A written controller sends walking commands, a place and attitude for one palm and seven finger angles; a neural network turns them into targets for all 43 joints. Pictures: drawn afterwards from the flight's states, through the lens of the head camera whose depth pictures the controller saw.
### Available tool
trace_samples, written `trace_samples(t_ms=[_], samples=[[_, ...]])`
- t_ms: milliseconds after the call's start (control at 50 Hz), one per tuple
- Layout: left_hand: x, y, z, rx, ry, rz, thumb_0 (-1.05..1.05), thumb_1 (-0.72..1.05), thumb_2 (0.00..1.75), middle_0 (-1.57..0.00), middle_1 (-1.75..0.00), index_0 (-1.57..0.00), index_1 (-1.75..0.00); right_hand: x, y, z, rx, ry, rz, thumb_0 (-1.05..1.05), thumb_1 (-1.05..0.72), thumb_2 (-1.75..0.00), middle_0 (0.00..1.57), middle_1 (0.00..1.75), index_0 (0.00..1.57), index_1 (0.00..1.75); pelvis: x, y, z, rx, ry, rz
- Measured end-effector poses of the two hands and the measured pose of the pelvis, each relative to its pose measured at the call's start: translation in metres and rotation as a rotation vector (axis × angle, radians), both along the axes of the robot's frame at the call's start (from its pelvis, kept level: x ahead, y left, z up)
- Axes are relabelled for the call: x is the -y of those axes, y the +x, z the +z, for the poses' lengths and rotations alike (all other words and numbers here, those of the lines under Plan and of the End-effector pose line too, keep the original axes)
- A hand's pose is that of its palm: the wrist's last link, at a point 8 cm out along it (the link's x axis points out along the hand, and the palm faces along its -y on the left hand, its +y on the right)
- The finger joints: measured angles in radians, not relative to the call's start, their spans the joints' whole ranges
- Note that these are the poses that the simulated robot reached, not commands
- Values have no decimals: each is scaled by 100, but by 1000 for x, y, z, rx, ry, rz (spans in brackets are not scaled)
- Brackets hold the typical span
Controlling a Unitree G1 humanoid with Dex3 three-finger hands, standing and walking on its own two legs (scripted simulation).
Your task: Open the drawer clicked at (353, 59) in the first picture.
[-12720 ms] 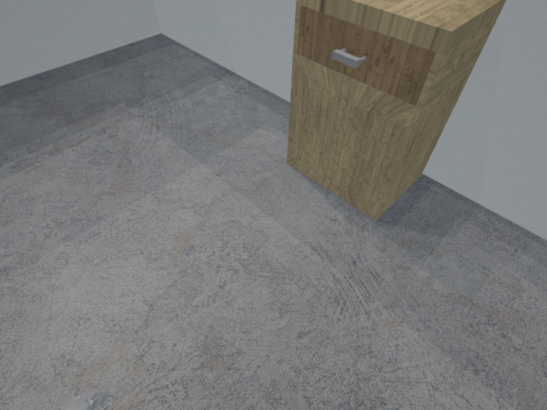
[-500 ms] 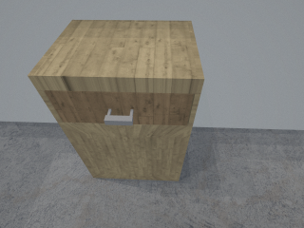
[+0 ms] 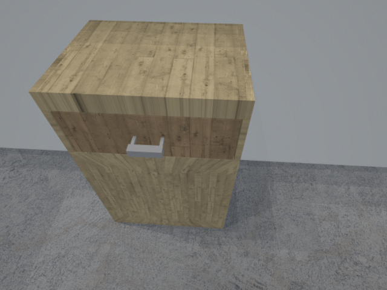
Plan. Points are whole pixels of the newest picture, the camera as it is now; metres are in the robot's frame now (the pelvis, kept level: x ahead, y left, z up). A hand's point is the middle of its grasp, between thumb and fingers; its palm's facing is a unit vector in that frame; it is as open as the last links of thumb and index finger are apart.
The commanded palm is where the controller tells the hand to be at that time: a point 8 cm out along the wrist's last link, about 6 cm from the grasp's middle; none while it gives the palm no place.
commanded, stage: raise the hand with hooked fingers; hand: left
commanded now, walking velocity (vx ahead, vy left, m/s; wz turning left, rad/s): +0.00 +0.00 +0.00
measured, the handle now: (146, 145) +0.50 +0.19 -0.06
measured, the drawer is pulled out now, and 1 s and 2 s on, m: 0.00 0.00 0.00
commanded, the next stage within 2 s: move the hooked fingers above the handle in 1.82 s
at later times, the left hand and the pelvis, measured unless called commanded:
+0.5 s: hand (98, 275) +0.15 +0.21 -0.06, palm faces +0.06 -0.06 -1.00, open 9.5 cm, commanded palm +0.15 +0.22 +0.01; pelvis -0.05 -0.05 -0.06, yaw +1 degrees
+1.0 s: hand (94, 218) +0.24 +0.23 +0.01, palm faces +0.08 -0.08 -0.99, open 12.4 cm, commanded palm +0.22 +0.23 +0.08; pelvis -0.02 -0.01 -0.02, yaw -1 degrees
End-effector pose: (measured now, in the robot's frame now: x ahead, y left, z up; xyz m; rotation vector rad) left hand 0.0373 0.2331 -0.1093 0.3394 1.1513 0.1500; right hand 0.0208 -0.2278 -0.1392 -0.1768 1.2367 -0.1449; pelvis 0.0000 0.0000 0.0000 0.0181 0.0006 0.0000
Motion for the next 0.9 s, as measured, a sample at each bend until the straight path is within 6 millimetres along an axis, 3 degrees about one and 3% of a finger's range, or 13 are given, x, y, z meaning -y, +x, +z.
trace_samples(t_ms=[120,180,240,300,400,500,640,780,900], samples=[[-3,109,96,481,503,-431,3,86,87,-21,-34,-20,-35,30,70,14,344,-43,56,2,-92,-90,21,30,20,30,10,-17,-11,-77,9,8],[8,134,122,619,755,-616,2,80,85,-21,-38,-20,-38,43,108,25,453,-43,86,2,-91,-90,20,30,20,30,18,-25,-19,-125,18,-23],[25,130,122,670,860,-750,1,74,82,-21,-42,-21,-42,51,139,36,516,-34,124,2,-91,-90,20,30,20,30,26,-31,-27,-161,32,-45],[38,106,110,669,899,-835,1,67,80,-21,-46,-21,-46,54,164,41,545,-36,187,2,-91,-90,20,30,20,30,33,-37,-35,-185,42,-42],[35,74,96,650,974,-819,0,54,75,-23,-53,-24,-53,45,188,31,548,-42,262,1,-91,-90,20,30,20,30,43,-44,-49,-207,38,-16],[22,91,107,693,1075,-740,0,41,70,-25,-61,-25,-61,24,184,10,517,7,272,1,-91,-90,20,30,20,30,47,-48,-57,-197,18,14],[19,135,139,653,1059,-718,0,25,63,-26,-71,-26,-71,5,141,-1,401,87,193,2,-90,-90,20,30,20,30,43,-42,-39,-152,13,4],[22,153,154,665,975,-827,0,9,56,-27,-82,-27,-82,21,107,2,302,34,130,2,-90,-90,21,30,20,30,31,-32,-23,-130,12,-16],[10,162,164,738,1015,-812,0,-5,50,-29,-91,-29,-91,36,105,8,273,-31,105,2,-90,-90,21,30,20,30,18,-26,-20,-127,3,-14]])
